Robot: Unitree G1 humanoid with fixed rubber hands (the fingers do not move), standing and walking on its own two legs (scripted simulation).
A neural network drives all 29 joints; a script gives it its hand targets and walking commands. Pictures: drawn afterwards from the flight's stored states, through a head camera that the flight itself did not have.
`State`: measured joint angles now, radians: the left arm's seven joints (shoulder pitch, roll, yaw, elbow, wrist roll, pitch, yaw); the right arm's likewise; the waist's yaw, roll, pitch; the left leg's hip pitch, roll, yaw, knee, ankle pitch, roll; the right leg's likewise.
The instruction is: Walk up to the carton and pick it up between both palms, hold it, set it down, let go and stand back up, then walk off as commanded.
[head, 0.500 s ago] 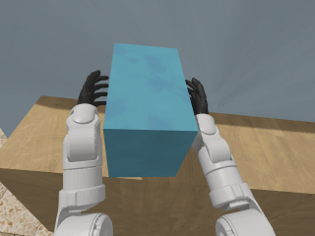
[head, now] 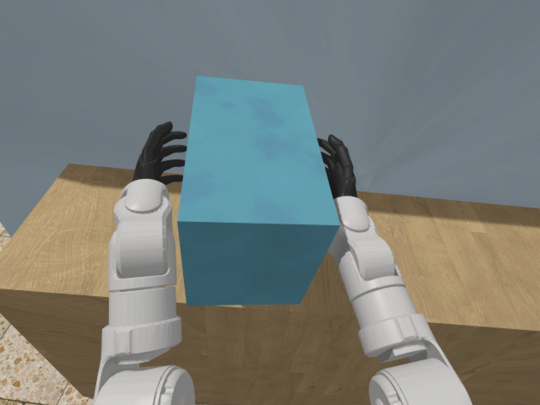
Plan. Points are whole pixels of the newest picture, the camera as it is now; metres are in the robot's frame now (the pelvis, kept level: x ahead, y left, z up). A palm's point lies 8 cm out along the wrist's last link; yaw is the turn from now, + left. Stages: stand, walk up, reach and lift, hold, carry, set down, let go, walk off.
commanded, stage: hold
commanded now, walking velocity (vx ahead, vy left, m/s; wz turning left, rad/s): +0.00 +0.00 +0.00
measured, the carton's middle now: (248, 189) +0.39 +0.01 +0.15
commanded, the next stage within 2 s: none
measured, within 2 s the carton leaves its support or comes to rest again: neither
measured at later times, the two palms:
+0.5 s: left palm (149, 181) +0.36 +0.14 +0.18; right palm (338, 192) +0.36 -0.11 +0.17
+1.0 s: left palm (151, 183) +0.36 +0.14 +0.18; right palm (340, 194) +0.36 -0.12 +0.16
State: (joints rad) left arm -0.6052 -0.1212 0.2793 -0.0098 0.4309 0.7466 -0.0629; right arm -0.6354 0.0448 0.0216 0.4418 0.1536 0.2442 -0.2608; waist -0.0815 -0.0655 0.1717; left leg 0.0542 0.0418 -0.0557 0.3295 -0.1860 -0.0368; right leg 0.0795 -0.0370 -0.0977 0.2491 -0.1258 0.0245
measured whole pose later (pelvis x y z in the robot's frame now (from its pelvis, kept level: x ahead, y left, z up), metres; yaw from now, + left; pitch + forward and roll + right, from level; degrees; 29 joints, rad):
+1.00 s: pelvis +0.00 +0.00 +0.00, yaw +0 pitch -11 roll -1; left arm -0.60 -0.12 0.27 -0.02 0.43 0.75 -0.07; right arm -0.63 0.05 0.03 0.43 0.16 0.24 -0.26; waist -0.08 -0.07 0.17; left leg 0.05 0.04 -0.06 0.33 -0.18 -0.04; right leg 0.08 -0.04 -0.10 0.25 -0.13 0.02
